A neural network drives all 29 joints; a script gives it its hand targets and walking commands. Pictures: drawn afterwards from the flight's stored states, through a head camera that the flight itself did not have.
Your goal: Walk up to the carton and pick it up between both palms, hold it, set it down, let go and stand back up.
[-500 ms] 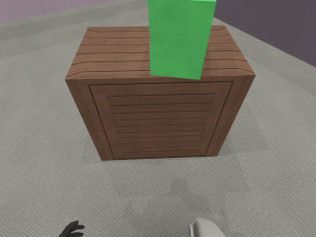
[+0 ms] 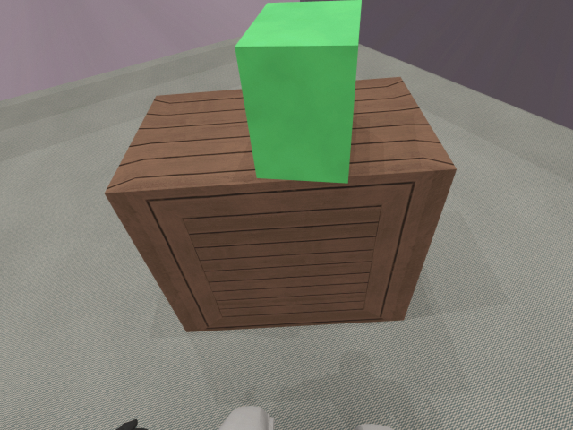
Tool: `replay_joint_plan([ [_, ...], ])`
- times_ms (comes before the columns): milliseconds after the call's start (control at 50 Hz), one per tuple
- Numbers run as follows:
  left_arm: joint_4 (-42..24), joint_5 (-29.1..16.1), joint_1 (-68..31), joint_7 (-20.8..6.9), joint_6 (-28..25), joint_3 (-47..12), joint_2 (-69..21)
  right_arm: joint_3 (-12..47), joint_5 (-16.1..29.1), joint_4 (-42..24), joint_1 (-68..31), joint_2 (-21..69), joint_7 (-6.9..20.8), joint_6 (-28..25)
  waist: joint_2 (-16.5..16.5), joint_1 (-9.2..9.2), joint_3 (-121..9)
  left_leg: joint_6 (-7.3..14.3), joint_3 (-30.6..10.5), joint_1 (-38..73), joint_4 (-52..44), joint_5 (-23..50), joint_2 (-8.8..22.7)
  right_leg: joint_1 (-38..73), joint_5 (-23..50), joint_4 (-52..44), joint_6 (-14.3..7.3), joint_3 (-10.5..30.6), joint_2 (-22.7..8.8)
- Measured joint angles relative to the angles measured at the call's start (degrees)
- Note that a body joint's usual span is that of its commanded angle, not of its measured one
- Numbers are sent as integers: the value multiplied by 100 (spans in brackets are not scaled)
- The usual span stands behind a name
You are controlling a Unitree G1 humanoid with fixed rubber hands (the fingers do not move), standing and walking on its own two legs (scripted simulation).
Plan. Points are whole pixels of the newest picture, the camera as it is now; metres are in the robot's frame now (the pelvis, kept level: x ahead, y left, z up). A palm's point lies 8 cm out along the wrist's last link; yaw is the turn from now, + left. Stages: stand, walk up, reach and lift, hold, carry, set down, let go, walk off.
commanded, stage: walk up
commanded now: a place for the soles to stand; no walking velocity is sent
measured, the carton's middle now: (307, 92) +0.79 +0.00 +0.11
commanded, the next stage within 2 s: none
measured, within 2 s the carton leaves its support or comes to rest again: neither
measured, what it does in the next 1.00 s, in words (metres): walks ahead: left foot, then right foot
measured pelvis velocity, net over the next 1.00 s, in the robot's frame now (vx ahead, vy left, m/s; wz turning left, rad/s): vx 0.14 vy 0.05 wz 0.00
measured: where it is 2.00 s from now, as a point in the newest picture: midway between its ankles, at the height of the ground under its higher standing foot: (293, 399)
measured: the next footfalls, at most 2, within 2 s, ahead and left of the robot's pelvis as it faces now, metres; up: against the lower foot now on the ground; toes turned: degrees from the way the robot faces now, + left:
left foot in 0.24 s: +0.08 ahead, +0.17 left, -0.01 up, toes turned +0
right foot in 0.66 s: +0.26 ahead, -0.07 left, +0.00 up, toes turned -1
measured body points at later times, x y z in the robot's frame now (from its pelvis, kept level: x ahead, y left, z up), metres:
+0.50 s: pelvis +0.06 +0.07 -0.01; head +0.06 +0.11 +0.43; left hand +0.16 +0.35 -0.14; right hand +0.08 -0.24 -0.09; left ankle +0.04 +0.17 -0.72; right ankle +0.14 -0.07 -0.67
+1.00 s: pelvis +0.14 +0.05 +0.00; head +0.12 +0.04 +0.44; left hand +0.24 +0.35 -0.09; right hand +0.20 -0.26 -0.10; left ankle +0.18 +0.18 -0.67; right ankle +0.22 -0.07 -0.72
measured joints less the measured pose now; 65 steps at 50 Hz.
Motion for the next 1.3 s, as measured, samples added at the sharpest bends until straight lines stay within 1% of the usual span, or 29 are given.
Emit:
replay_joint_plan([
  [120,-16,0,-1,6,-1,0,4,-15,0,-6,1,-4,95,74,3,-2,-95,0,-2,1,-103,34,53,-49,-10,-24,0,-3,2],
  [160,-43,0,0,6,0,-1,14,-15,0,-8,3,-5,98,73,6,-4,-99,19,-4,134,-377,32,54,-118,-10,-24,3,-5,3],
  [200,-48,0,-1,6,0,0,37,-16,0,-13,43,-10,98,13,14,-9,-111,77,-12,443,-998,28,58,-247,-130,104,5,-11,5],
  [220,-60,0,-4,6,1,0,46,-18,1,-32,110,-41,99,-66,41,-13,-143,114,-30,632,-1418,-102,68,-424,-338,350,8,-16,12],
  [240,-69,1,-36,6,14,1,65,-19,0,-41,145,-64,95,-124,42,-20,-112,144,-42,672,-1581,-200,63,-638,-599,734,8,9,17],
  [260,-66,1,-75,8,54,1,96,2,0,-26,146,-34,91,-131,-41,-19,11,146,12,658,-1412,-187,17,-760,-738,1156,8,48,18],
  [300,-56,0,-76,9,146,0,133,80,0,8,219,36,52,-140,-237,-22,32,147,136,687,-1338,-113,-61,-1066,-776,1840,8,72,46],
  [320,-62,0,-76,9,149,0,134,89,0,8,281,35,36,-154,-272,-34,6,147,145,690,-1346,-99,-70,-1209,-777,2076,8,74,80],
  [380,-75,0,-72,4,150,-1,136,89,0,3,352,36,-57,-215,-306,-38,-6,158,146,791,-1460,-100,-67,-1462,-777,2358,26,80,83],
  [440,-75,0,-71,-2,150,-1,136,91,0,-7,352,36,-117,-340,-306,-37,-9,181,148,926,-1572,-141,-50,-1528,-760,2359,28,80,83],
  [540,-77,0,-85,-24,151,-1,138,91,0,-105,352,36,-148,-361,-309,-36,-44,186,150,1037,-1601,-316,-53,-1530,-676,2212,61,83,82],
  [580,-78,0,-117,-25,151,0,139,92,0,-132,352,37,-155,-358,-311,-35,-49,157,152,1041,-1601,-379,-60,-1522,-678,1868,61,85,82],
  [640,-80,0,-151,-26,151,-1,141,92,0,-133,354,37,-156,-313,-313,-33,-56,84,155,1079,-1601,-492,-82,-1359,-651,912,61,88,81],
  [660,-79,0,-151,-26,149,-1,140,92,0,-135,353,36,-156,-282,-300,-35,-55,58,152,1124,-1591,-545,-85,-1235,-407,569,61,84,81],
  [680,-78,0,-152,-26,135,0,140,92,-1,-135,348,35,-156,-265,-266,-35,-46,54,150,1154,-1520,-598,-70,-1194,145,483,61,65,84],
  [700,-75,0,-150,-24,110,0,140,93,-1,-133,342,35,-156,-249,-231,-33,-14,54,149,1157,-1298,-607,-50,-1133,537,523,61,35,85],
  [720,-73,0,-127,-21,106,0,140,93,-1,-131,326,36,-156,-224,-209,-31,6,54,146,1151,-977,-607,-60,-1048,542,638,58,24,86],
  [760,-75,0,-43,1,105,1,140,94,-1,-138,298,34,-156,-143,-173,-29,-22,54,139,1088,-313,-617,-134,-733,258,656,34,27,72],
  [800,-76,0,20,37,106,0,140,93,-1,-154,295,9,-154,-91,-118,-33,-124,54,133,951,-8,-621,-161,-438,-15,542,22,24,49],
  [840,-78,0,25,39,101,-1,141,93,0,-205,266,-36,-136,-77,-55,-34,-160,54,130,756,22,-622,-111,-225,-142,384,17,22,47],
  [960,-77,0,25,39,91,-1,174,78,0,-249,203,-99,-34,-62,43,-37,-49,54,127,143,12,-440,135,15,-143,161,-4,19,48],
  [1020,-77,0,24,39,91,-1,206,77,0,-247,204,-101,17,-22,51,-38,-37,54,125,132,-259,-442,187,43,-142,153,-4,17,48],
  [1060,-78,0,25,38,91,-2,217,75,0,-250,206,-103,21,-23,56,-41,-49,54,122,242,-696,-328,194,23,-147,166,-4,14,50],
  [1080,-84,0,24,38,91,-2,223,71,0,-252,212,-106,21,-41,60,-43,-58,66,119,356,-1022,-194,194,-26,-190,235,4,11,51],
  [1120,-107,1,-8,39,94,0,232,55,0,-246,244,-149,21,-133,75,-47,-61,111,123,510,-1512,-76,191,-341,-647,791,21,11,48],
  [1140,-103,1,-44,39,124,-1,235,66,-1,-241,245,-140,21,-138,26,-47,33,112,163,491,-1375,96,172,-457,-842,1175,21,28,47],
  [1200,-108,1,-47,38,198,-1,236,137,-1,-177,303,-105,-25,-150,-155,-74,37,112,267,535,-1310,90,128,-949,-893,2172,21,76,115],
  [1240,-117,0,-46,36,198,-1,238,134,0,-177,358,-104,-92,-184,-181,-79,24,111,268,594,-1398,51,142,-1217,-896,2460,21,81,120],
  [1300,-118,0,-45,2,199,-2,241,135,0,-180,359,-104,-139,-246,-183,-78,20,111,270,732,-1536,5,171,-1428,-880,2510,25,83,120],
])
